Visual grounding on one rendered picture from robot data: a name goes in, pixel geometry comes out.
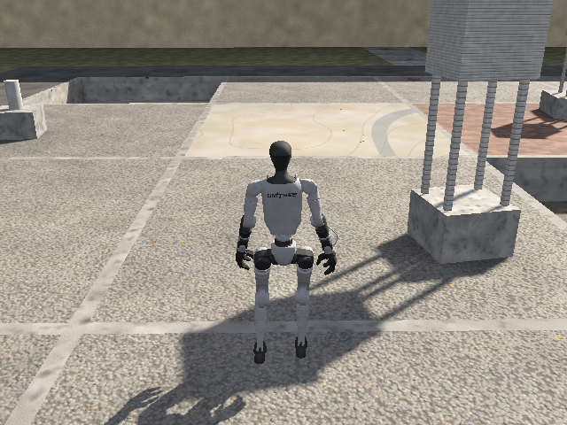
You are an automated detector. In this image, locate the robot right upper arm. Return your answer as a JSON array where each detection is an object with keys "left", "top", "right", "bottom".
[{"left": 300, "top": 179, "right": 324, "bottom": 228}]

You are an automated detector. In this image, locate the robot left upper arm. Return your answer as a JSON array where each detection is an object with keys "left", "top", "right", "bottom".
[{"left": 243, "top": 180, "right": 263, "bottom": 228}]

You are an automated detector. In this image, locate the humanoid robot head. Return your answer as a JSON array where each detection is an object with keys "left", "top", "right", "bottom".
[{"left": 267, "top": 141, "right": 297, "bottom": 184}]

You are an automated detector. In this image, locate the right robot foot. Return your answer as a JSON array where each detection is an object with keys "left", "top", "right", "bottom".
[{"left": 295, "top": 337, "right": 307, "bottom": 359}]

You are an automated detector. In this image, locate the left robot forearm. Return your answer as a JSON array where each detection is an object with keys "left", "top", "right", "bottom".
[{"left": 237, "top": 215, "right": 252, "bottom": 252}]

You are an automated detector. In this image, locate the robot left hand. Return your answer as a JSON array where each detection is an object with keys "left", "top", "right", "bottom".
[{"left": 236, "top": 250, "right": 254, "bottom": 270}]

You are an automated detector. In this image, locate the robot right hand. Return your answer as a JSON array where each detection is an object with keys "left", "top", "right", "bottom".
[{"left": 316, "top": 251, "right": 337, "bottom": 275}]

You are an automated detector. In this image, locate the right robot forearm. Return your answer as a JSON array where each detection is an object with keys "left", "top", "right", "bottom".
[{"left": 315, "top": 214, "right": 334, "bottom": 254}]

